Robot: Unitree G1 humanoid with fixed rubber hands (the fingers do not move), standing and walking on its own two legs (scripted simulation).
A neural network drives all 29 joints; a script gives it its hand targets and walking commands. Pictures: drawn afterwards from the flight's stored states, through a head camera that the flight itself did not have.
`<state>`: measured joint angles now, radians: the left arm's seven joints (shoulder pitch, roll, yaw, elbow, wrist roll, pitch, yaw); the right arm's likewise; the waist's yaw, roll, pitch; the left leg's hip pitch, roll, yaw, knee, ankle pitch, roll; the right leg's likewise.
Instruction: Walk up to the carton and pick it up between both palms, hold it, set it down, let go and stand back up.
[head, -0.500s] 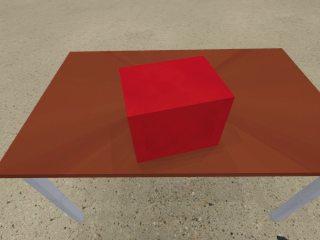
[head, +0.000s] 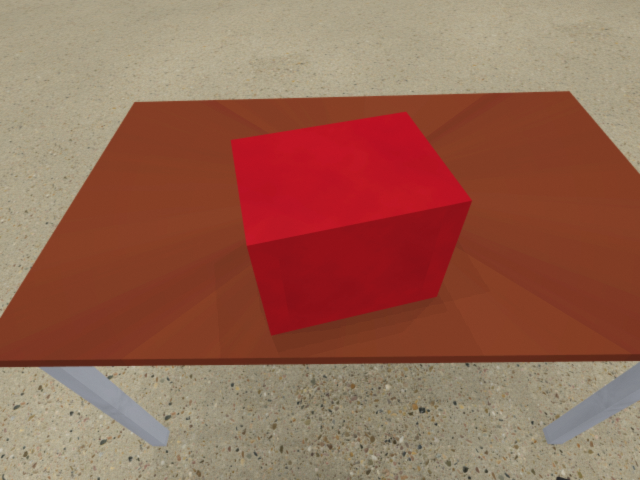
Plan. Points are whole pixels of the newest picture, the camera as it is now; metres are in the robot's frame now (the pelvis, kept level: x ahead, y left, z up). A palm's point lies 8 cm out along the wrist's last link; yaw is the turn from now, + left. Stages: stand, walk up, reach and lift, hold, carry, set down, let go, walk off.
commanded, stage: walk up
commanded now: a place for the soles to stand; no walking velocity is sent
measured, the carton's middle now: (339, 222) +0.50 -0.01 +0.02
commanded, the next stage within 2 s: reach and lift in 1.40 s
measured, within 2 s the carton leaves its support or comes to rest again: neither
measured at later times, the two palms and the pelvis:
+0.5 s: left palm out of the picture +0.07 +0.33 -0.08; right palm out of the picture +0.08 -0.31 -0.11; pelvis -0.01 +0.00 +0.00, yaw +0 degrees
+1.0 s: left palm out of the picture +0.08 +0.33 -0.09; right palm out of the picture +0.09 -0.30 -0.10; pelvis -0.01 +0.01 +0.00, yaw +0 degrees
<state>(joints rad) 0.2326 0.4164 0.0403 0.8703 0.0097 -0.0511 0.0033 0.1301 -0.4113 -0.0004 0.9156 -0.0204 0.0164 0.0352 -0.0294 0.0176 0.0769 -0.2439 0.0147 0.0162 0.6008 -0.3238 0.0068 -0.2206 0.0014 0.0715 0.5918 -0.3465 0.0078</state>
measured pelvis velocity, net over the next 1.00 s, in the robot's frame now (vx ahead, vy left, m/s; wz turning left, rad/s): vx -0.01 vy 0.01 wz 0.00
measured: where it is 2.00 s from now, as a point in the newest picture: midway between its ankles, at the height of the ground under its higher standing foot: outside the picture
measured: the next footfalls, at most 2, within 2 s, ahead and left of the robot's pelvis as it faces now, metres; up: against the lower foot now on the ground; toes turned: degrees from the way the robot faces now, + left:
none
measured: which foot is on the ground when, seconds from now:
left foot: down 0.00-1.00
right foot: down 0.00-1.00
